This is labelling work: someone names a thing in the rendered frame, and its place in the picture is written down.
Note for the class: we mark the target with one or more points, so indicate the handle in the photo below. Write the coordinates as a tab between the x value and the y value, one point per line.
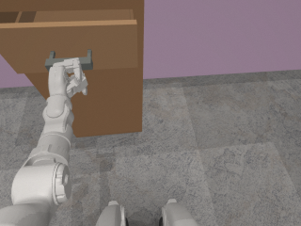
86	61

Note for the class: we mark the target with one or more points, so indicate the left robot upper arm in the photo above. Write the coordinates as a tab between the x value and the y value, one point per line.
37	193

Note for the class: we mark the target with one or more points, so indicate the right robot thigh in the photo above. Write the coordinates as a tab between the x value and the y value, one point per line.
176	214

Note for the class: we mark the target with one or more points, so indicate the cabinet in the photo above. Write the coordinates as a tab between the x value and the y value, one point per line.
114	100

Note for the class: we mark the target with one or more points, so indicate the drawer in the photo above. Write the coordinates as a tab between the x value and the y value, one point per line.
111	34

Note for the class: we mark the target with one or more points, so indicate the left robot forearm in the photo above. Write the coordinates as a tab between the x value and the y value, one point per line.
56	137

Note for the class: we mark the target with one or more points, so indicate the left robot hand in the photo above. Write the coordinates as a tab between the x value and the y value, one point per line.
59	83

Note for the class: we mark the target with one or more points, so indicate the right robot shin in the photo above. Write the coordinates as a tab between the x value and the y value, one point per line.
171	200

